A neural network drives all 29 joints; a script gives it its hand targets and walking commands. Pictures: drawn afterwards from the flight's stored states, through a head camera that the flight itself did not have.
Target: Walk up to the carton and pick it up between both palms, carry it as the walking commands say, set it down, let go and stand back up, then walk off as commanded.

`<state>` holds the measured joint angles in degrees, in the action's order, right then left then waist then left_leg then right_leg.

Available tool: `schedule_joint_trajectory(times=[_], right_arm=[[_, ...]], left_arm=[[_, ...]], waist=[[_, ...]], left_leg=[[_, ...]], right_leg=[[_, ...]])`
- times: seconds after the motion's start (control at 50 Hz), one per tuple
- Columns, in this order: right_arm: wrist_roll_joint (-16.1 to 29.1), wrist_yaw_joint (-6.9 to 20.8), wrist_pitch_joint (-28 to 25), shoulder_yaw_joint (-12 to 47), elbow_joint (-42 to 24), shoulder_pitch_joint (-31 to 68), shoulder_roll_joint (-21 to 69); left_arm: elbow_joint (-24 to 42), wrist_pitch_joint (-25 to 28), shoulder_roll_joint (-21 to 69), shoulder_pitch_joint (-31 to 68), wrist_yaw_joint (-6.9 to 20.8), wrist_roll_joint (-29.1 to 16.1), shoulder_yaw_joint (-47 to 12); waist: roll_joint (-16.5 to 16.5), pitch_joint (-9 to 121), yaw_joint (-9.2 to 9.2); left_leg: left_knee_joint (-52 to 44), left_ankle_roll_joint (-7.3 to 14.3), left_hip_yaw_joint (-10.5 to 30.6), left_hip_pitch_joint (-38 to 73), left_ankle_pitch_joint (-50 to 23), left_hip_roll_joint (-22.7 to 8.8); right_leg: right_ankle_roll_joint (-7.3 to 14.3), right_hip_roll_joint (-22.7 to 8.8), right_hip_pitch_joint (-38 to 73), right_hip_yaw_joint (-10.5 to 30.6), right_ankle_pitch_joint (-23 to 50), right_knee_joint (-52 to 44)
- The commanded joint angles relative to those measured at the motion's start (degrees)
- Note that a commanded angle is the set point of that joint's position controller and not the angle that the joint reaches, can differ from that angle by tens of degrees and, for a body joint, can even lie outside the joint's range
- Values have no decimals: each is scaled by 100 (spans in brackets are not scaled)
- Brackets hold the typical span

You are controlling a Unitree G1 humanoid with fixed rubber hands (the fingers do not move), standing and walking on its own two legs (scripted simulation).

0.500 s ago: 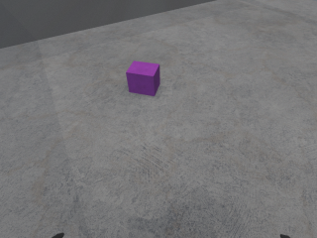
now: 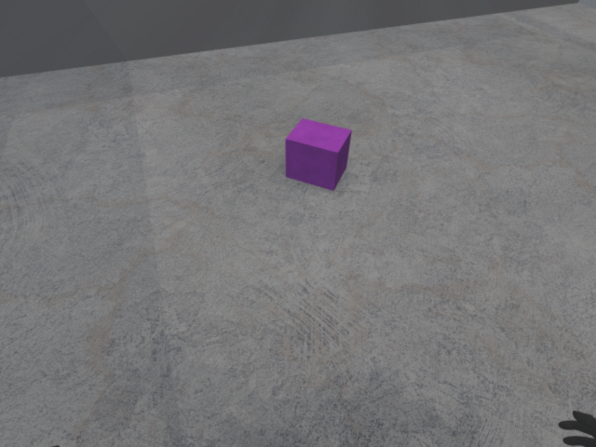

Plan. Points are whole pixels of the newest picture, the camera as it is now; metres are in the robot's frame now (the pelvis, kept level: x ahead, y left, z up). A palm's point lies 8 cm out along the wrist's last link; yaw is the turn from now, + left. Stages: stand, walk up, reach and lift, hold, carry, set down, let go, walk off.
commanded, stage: walk up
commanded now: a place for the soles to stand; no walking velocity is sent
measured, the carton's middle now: (317, 154) +1.59 -0.02 -0.64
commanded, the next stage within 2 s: none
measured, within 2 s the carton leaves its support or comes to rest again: neither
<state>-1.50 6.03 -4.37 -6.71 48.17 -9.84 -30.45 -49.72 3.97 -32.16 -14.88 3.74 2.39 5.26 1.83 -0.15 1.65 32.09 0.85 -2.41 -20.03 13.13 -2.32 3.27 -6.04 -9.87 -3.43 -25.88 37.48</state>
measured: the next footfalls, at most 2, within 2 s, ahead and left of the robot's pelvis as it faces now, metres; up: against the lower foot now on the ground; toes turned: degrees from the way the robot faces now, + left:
right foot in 0.36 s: +0.32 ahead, -0.13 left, +0.00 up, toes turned -5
left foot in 0.76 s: +0.51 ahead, +0.14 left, +0.00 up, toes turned +8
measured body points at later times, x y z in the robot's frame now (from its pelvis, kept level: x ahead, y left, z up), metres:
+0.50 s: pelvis +0.22 -0.02 +0.00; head +0.23 -0.04 +0.45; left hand +0.37 +0.32 -0.05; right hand +0.30 -0.36 -0.10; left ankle +0.16 +0.12 -0.66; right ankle +0.28 -0.13 -0.73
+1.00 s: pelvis +0.46 +0.02 +0.01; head +0.48 +0.04 +0.46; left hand +0.54 +0.35 -0.09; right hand +0.57 -0.32 -0.04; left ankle +0.47 +0.13 -0.73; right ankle +0.52 -0.13 -0.68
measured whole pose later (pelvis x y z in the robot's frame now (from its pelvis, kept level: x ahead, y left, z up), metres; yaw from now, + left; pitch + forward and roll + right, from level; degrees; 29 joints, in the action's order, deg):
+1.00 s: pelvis +0.46 +0.02 +0.01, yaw +1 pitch -1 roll +1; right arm -0.5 3.0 -6.8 -4.7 40.9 -16.6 -27.8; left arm -43.8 4.4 -27.8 -18.1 4.6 0.5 2.7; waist 3.9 -2.5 -0.6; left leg 27.2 2.2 -7.6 -13.2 13.5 -1.2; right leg 0.4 -6.4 -29.6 -0.2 -16.5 50.6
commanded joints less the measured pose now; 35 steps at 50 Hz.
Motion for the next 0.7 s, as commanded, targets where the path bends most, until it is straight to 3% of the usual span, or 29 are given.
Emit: schedule_joint_trajectory(times=[0.0, 0.02, 0.04, 0.08, 0.14, 0.22, 0.28, 0.3, 0.32, 0.34, 0.36, 0.38, 0.4, 0.42, 0.44, 0.46, 0.5, 0.56, 0.68], right_arm=[[34, -220, -124, -446, -124, -1353, -1822], [184, -249, -133, -298, -303, -753, -1467], [167, -252, -154, -217, -403, -469, -1261], [111, -277, -186, -170, -467, -402, -1184], [92, -235, -232, -149, -497, -671, -1182], [124, -234, -248, -153, -628, -684, -1208], [125, -255, -222, -129, -633, -749, -1196], [124, -269, -208, -117, -623, -769, -1179], [124, -289, -194, -93, -622, -750, -1131], [104, -306, -188, -28, -639, -800, -974], [67, -315, -200, 70, -731, -829, -685], [124, -334, -231, 206, -895, -1063, -314], [207, -393, -177, 120, -691, -884, -824], [228, -377, -176, 66, -594, -843, -969], [176, -346, -191, 44, -575, -893, -951], [131, -313, -177, 46, -520, -925, -911], [57, -202, -116, 42, -454, -976, -790], [21, -75, -61, 80, -626, -580, -581], [68, 17, -65, 34, -802, 44, -478]], left_arm=[[835, 79, -557, 860, -44, -106, -25], [723, 89, -856, 791, -33, -166, 18], [531, 86, -896, 457, 9, -217, 43], [429, 80, -872, 240, 52, -158, 85], [581, 30, -672, 519, 182, -106, 98], [751, 73, -493, 1010, 284, -105, 128], [794, 106, -389, 1100, 273, -121, 162], [784, 122, -357, 1028, 256, -126, 172], [709, 145, -334, 765, 225, -130, 191], [575, 181, -467, 245, 165, -111, 263], [416, 234, -770, -666, 73, -85, 397], [556, 280, -1454, -1023, -15, -126, 554], [723, 267, -1482, -661, -33, -240, 536], [776, 246, -1260, -323, -45, -286, 473], [857, 249, -1060, -93, -55, -293, 392], [875, 260, -901, 18, -70, -283, 345], [937, 308, -740, -2, -56, -241, 275], [1029, 342, -840, -116, -12, -199, 286], [1072, 278, -944, -224, 4, -178, 234]], waist=[[-1129, 312, -915], [-323, -117, -549], [-351, -211, -323], [-867, -372, -257], [-1084, -472, -348], [-901, -467, -416], [-825, -393, -376], [-813, -343, -316], [-684, -247, -142], [-326, 28, 139], [574, 495, 579], [1921, 901, 600], [696, 745, 464], [246, 404, 282], [184, 136, 145], [277, -63, 23], [418, -223, -79], [587, -292, -24], [499, -340, 20]], left_leg=[[-2477, 1437, 4488, 2583, 3917, -2225], [-2259, 1421, 3727, 1918, 3440, -2097], [-2126, 1286, 2903, 1578, 2907, -1749], [-2197, 1113, 1921, 1015, 1939, -1291], [-2312, 1206, 1498, 733, 1495, -1242], [-2209, 1111, 1146, 853, 1269, -1160], [-1858, 1031, 978, 884, 507, -1186], [-1587, 995, 907, 896, 9, -1183], [-1116, 891, 733, 770, -493, -1092], [-166, 739, 455, 349, -1123, -844], [1687, 546, 74, -544, -1131, -389], [3398, 255, 114, -2199, 1455, 382], [4014, 242, 1045, -2331, 1307, 244], [3941, 264, 1118, -2272, 910, -37], [3511, 194, 1012, -2174, 603, -267], [3104, 87, 909, -2000, 488, -436], [2504, -70, 579, -1516, 366, -461], [1445, -167, 274, -1239, 117, -504], [186, -72, -184, -166, -716, -224]], right_leg=[[-45, 436, -3901, 998, -376, 3110], [-117, 71, -3650, 1174, 216, 2987], [-166, -124, -3280, 1040, 497, 2605], [-317, -182, -2647, 658, 741, 1743], [-411, -91, -2250, 395, 1043, 916], [-338, 43, -1975, 214, 1599, -32], [-231, 193, -1521, 49, 1703, -375], [-186, 279, -1262, -31, 1657, -509], [-140, 410, -690, -144, 1725, -791], [-25, 573, 349, -156, 1445, -930], [172, 93, 1657, 553, 687, -1160], [752, -1854, 2393, 3757, -974, -2139], [1111, -1996, 1885, 4095, -1432, -2382], [1184, -1726, 1436, 3318, -1221, -2312], [1086, -1475, 960, 2585, -751, -2332], [970, -1281, 555, 2051, -352, -2433], [975, -1080, -133, 1288, 637, -2496], [1053, -968, -369, 860, 672, -2597], [848, -841, -628, 568, 410, -2442]])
